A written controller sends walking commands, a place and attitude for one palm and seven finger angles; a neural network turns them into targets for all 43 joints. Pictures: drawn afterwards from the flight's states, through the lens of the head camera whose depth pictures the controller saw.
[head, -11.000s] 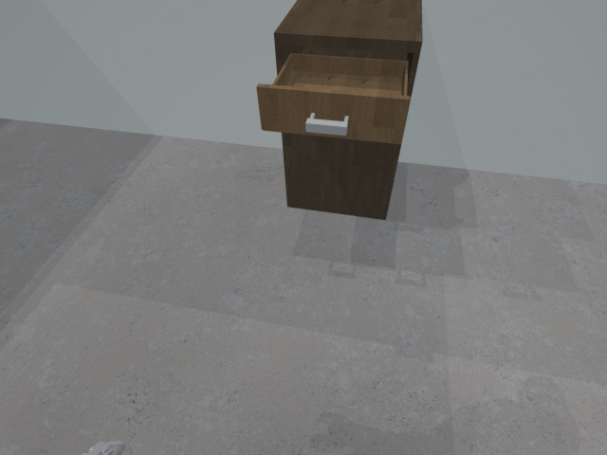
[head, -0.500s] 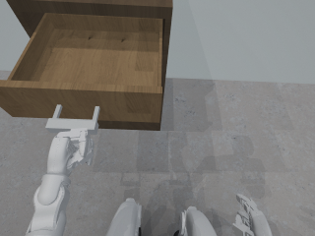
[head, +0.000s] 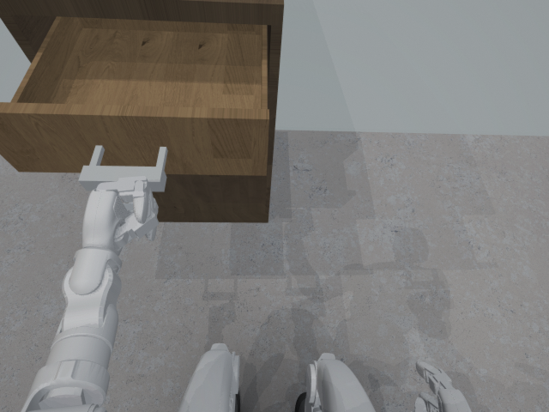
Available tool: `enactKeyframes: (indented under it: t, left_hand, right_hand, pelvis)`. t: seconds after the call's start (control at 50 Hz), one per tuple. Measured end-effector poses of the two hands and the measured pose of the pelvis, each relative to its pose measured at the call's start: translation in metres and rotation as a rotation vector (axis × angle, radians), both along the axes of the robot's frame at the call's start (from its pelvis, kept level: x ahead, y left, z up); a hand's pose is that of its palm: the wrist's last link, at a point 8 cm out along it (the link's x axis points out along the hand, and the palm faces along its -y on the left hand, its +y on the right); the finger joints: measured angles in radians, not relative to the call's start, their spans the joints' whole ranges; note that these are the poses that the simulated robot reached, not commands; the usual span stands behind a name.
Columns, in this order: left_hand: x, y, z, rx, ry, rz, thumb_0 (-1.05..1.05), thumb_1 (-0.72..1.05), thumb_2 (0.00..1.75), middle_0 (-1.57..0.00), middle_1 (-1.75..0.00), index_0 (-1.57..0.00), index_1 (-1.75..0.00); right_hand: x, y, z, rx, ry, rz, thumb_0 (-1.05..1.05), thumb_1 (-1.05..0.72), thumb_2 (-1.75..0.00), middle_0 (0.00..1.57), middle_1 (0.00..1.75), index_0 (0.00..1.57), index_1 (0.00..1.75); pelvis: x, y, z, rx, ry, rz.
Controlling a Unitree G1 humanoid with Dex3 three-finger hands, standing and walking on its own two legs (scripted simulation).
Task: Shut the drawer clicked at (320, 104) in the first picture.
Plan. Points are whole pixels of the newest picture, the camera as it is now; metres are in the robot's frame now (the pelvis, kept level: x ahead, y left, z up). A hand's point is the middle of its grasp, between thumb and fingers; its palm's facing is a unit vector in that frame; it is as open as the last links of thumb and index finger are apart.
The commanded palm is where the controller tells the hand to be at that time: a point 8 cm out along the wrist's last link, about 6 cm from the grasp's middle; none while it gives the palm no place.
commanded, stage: push the drawer shut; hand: left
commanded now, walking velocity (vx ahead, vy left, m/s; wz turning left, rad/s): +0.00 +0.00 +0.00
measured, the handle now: (127, 165) +0.46 +0.24 +0.03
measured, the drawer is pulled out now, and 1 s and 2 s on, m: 0.22 0.09 0.00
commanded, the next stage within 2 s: none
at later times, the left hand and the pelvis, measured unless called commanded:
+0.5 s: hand (159, 175) +0.45 +0.19 +0.03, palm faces +0.02 -1.00 -0.04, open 3.0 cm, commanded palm +0.44 +0.23 +0.04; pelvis +0.00 +0.01 +0.00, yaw -1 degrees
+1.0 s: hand (166, 144) +0.51 +0.19 +0.03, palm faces +0.02 -1.00 -0.04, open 3.0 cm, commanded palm +0.51 +0.23 +0.04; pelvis +0.00 +0.00 -0.01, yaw -2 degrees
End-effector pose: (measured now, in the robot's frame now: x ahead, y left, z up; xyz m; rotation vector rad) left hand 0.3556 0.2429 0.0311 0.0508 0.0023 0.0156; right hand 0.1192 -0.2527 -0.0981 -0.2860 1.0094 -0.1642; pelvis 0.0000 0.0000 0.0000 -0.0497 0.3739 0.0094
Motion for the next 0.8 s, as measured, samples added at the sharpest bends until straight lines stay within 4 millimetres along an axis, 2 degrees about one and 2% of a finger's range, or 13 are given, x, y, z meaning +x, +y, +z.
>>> enactKeyframes:
  t: [0.42, 0.8]
  left_hand:
    - [0.06, 0.004, -0.001, -0.009, 0.008, -0.001, -0.02, 0.8, 0.93, -1.4, -1.6, -1.4, -1.6]
    - [0.105, 0.002, 0.0, -0.01, 0.009, 0.009, -0.01, 0.83, 0.95, -1.4, -1.6, -1.4, -1.6]
  right_hand:
    - [-0.04, 0.0, -0.009, -0.008, 0.151, -0.052, 0.01, -0.9, -0.89, 0.2, 0.3, 0.2, 0.3]
    - [-0.074, -0.005, -0.014, -0.017, 0.271, -0.098, 0.01, -0.9, -0.89, 0.2, 0.3, 0.2, 0.29]
  pelvis:
    - [0.001, 0.007, -0.003, -0.006, 0.038, -0.009]
    - [0.002, 0.006, -0.008, -0.014, 0.072, -0.017]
